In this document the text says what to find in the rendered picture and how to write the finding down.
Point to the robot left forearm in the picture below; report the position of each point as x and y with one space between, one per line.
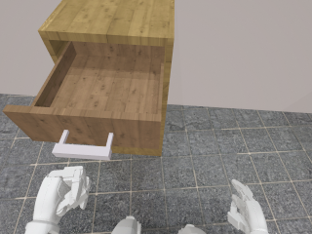
41 227

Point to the robot right hand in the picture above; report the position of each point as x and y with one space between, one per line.
250 217

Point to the robot left thigh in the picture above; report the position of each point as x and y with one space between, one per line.
127 226

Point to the handle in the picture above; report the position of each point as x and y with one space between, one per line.
83 151

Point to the robot left hand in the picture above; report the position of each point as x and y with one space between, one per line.
71 184

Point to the drawer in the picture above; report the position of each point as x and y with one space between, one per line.
95 89

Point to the cabinet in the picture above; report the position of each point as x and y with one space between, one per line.
128 22

